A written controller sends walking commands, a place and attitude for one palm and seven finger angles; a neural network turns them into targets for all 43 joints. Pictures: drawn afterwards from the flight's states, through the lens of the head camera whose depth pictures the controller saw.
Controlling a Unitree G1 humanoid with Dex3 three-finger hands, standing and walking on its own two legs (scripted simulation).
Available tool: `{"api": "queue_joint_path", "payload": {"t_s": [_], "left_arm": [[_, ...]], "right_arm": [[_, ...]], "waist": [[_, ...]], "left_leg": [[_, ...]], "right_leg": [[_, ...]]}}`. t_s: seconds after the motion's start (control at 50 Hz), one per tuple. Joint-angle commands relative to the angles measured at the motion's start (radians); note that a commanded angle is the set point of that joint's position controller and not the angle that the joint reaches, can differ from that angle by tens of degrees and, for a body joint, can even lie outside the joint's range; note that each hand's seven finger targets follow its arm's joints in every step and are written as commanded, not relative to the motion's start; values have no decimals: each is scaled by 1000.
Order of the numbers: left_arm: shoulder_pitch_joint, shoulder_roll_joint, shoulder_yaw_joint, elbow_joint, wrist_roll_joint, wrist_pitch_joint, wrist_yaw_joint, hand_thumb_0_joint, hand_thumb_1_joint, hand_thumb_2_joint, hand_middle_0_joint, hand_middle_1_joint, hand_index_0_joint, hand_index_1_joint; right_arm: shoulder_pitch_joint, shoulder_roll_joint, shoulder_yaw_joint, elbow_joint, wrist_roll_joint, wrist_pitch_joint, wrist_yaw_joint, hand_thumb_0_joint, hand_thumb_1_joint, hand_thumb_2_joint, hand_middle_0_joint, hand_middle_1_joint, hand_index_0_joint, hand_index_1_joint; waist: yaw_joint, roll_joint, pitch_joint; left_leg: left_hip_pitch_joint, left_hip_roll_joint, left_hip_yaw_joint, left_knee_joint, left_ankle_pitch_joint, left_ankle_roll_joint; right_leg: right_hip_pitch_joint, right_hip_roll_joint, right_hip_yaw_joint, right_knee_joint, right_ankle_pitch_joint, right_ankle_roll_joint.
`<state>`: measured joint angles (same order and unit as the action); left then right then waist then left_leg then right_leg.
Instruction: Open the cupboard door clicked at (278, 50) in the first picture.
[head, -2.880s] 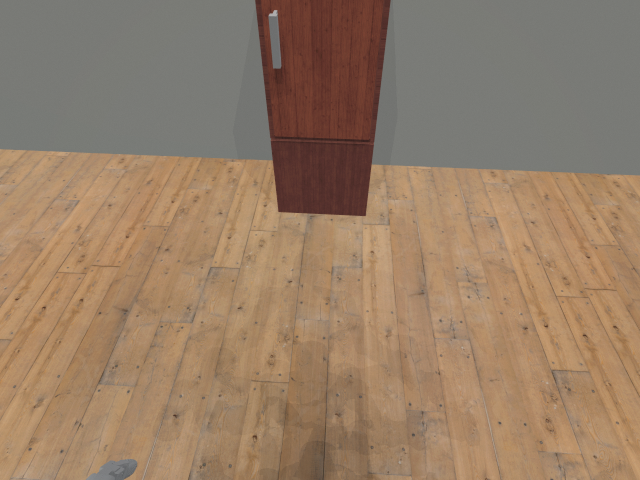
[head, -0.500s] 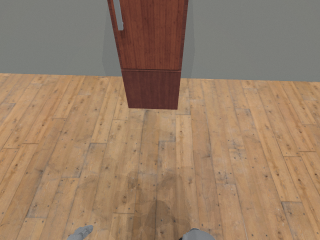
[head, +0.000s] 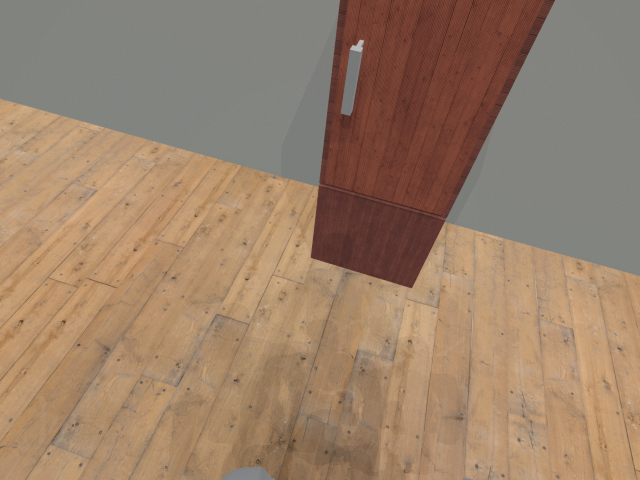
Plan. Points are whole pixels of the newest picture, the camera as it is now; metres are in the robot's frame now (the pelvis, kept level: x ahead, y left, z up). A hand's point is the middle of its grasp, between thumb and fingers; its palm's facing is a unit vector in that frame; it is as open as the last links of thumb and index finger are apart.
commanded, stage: turn to face it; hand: left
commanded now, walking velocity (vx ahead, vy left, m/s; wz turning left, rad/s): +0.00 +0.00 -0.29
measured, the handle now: (353, 78) +0.93 +0.02 +0.03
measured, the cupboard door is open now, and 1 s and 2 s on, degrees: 0 0 0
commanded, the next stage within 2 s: take the last steps up to it in 0.32 s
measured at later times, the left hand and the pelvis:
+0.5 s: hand out of the picture +0.10 +0.13 -0.16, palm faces -0.07 -0.97 -0.21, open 7.3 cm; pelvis +0.06 -0.04 +0.01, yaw -7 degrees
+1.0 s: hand (259, 398) +0.25 +0.11 -0.15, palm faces -0.19 -0.96 -0.19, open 7.4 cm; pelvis +0.15 -0.06 +0.01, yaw -12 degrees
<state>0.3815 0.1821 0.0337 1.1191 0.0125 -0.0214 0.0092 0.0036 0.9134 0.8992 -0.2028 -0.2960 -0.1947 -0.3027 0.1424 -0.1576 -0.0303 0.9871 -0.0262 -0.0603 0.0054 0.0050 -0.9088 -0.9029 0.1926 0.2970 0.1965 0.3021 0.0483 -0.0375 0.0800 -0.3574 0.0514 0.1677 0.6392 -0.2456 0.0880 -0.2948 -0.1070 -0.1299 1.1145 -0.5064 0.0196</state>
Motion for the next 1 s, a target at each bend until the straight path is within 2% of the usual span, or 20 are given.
{"api": "queue_joint_path", "payload": {"t_s": [0.0, 0.06, 0.22, 0.28, 0.3, 0.34, 0.36, 0.38, 0.52, 0.6, 0.62, 0.64, 0.66, 0.68, 0.7, 0.76, 0.82, 0.9, 0.96, 0.98], "left_arm": [[27, 24, 10, -48, 7, -7, 4, 0, 900, 900, -200, -300, -200, -300], [90, -7, 8, -28, 8, 27, 13, 0, 900, 900, -200, -300, -200, -300], [-17, -11, 8, -78, 14, 48, 11, 0, 900, 900, -200, -300, -200, -300], [27, -1, 12, -67, 15, 40, 12, 0, 900, 900, -200, -300, -200, -300], [32, 28, 15, -63, 17, 32, 14, 0, 900, 900, -200, -300, -200, -300], [16, 134, 26, -70, 18, 13, 21, 0, 900, 900, -200, -300, -200, -300], [22, 147, 25, -76, 12, 15, 20, 0, 900, 900, -200, -300, -200, -300], [-3, 140, 30, -75, 12, 9, 25, 0, 900, 900, -200, -300, -200, -300], [-26, 124, 48, -86, 17, 7, 18, 0, 900, 900, -200, -300, -200, -300], [-57, 121, 50, -83, 7, 8, 8, 0, 900, 900, -200, -300, -200, -300], [-78, 107, 48, -90, 2, 11, 3, 0, 900, 900, -200, -300, -200, -300], [-98, 70, 43, -107, -1, 12, -2, 0, 900, 900, -200, -300, -200, -300], [-133, 23, 36, -137, -4, 12, -11, 0, 900, 900, -200, -300, -200, -300], [-206, 24, 37, -170, 5, 8, -13, 0, 900, 900, -200, -300, -200, -300], [-221, 54, 43, -170, 18, 10, -16, 0, 900, 900, -200, -300, -200, -300], [-171, 30, 45, -135, 21, 7, -34, 0, 900, 900, -200, -300, -200, -300], [-186, 9, 36, -133, 15, 5, -39, 0, 900, 900, -200, -300, -200, -300], [-257, 2, 30, -162, 10, 0, -39, 0, 900, 900, -200, -300, -200, -300], [-228, 6, 33, -155, 11, -12, -39, 0, 900, 900, -200, -300, -200, -300], [-165, 20, 38, -131, 13, -18, -37, 0, 900, 900, -200, -300, -200, -300]], "right_arm": [[142, -118, -16, 20, 13, -12, -33, 0, -900, -900, 200, 300, 200, 300], [115, -95, -16, 22, 14, -9, -37, 0, -900, -900, 200, 300, 200, 300], [112, -123, -29, 45, 5, 33, -38, 0, -900, -900, 200, 300, 200, 300], [100, -130, -35, 49, 8, 47, -38, 0, -900, -900, 200, 300, 200, 300], [111, -113, -33, 51, 13, 50, -36, 0, -900, -900, 200, 300, 200, 300], [128, -38, -19, 29, 21, 57, -29, 0, -900, -900, 200, 300, 200, 300], [109, -38, -18, 25, 19, 66, -29, 0, -900, -900, 200, 300, 200, 300], [96, -40, -17, 27, 18, 73, -30, 0, -900, -900, 200, 300, 200, 300], [127, -33, -21, 47, 6, 50, -14, 0, -900, -900, 200, 300, 200, 300], [247, -14, -15, 87, 5, 35, -17, 0, -900, -900, 200, 300, 200, 300], [299, -24, -15, 107, 5, 30, -22, 0, -900, -900, 200, 300, 200, 300], [345, -65, -21, 121, 1, 24, -28, 0, -900, -900, 200, 300, 200, 300], [392, -138, -41, 119, -10, 23, -34, 0, -900, -900, 200, 300, 200, 300], [395, -171, -49, 106, -10, 26, -40, 0, -900, -900, 200, 300, 200, 300], [355, -153, -43, 99, -6, 24, -36, 0, -900, -900, 200, 300, 200, 300], [292, -96, -24, 83, -1, -1, -41, 0, -900, -900, 200, 300, 200, 300], [324, -103, -25, 98, 0, -14, -43, 0, -900, -900, 200, 300, 200, 300], [370, -110, -32, 126, -6, -10, -39, 0, -900, -900, 200, 300, 200, 300], [355, -125, -38, 137, -7, -3, -34, 0, -900, -900, 200, 300, 200, 300], [351, -123, -37, 139, -3, -1, -34, 0, -900, -900, 200, 300, 200, 300]], "waist": [[-40, 109, -76], [-12, 129, -99], [-36, 162, 9], [-10, 119, -1], [-10, 54, -7], [-40, -201, -17], [-24, -166, -35], [-22, -227, -59], [-11, -83, -70], [-59, -67, -53], [-77, -32, -41], [-97, 106, -13], [-125, 314, 37], [-134, 310, 131], [-117, 284, 137], [-66, 155, 127], [-64, 128, 72], [-93, 158, 42], [-73, 162, 15], [-42, 143, -9]], "left_leg": [[179, 265, -194, -341, 581, 46], [127, 236, -100, -373, 507, 41], [90, 268, -116, -380, 155, 70], [82, 240, -85, -272, 50, 20], [59, 198, -64, -208, 20, -18], [-13, 52, 36, -11, -201, -108], [22, 35, -9, 85, -279, -113], [-14, 38, -47, 170, -296, -111], [-34, 22, -70, 134, -231, -102], [207, -11, -29, -135, -115, -96], [279, -3, -43, -206, -110, -93], [325, 87, -189, -314, -230, -61], [320, 274, -447, -481, -458, 14], [247, 381, -572, -580, -536, 83], [191, 376, -564, -586, -523, 98], [203, 270, -350, -542, -231, 62], [279, 231, -231, -497, 33, 65], [319, 227, -168, -439, 176, 67], [284, 224, -135, -349, 225, 47], [245, 197, -108, -265, 270, 27]], "right_leg": [[-185, -41, 101, 82, 139, 16], [-100, -24, 91, -32, 180, 25], [-42, 7, 55, -380, 185, 27], [53, 33, 36, -569, 290, 23], [97, 20, 84, -662, 365, 11], [89, -216, 381, -804, 560, -110], [47, -255, 407, -845, 554, -180], [75, -219, 419, -857, 588, -207], [109, -141, 350, -891, 121, -207], [-46, -82, 315, -852, -42, -165], [-113, -42, 276, -803, -75, -135], [-222, 22, 230, -675, -77, -101], [-341, 118, 85, -436, -19, -57], [-416, 101, 70, -275, 10, -50], [-400, 53, 119, -181, 49, -58], [-384, 22, 115, -80, 192, -37], [-347, 12, 73, -166, 236, -17], [-256, 26, 19, -380, 208, -17], [-104, 61, -19, -515, 243, -34], [15, 87, -41, -576, 291, -42]]}}
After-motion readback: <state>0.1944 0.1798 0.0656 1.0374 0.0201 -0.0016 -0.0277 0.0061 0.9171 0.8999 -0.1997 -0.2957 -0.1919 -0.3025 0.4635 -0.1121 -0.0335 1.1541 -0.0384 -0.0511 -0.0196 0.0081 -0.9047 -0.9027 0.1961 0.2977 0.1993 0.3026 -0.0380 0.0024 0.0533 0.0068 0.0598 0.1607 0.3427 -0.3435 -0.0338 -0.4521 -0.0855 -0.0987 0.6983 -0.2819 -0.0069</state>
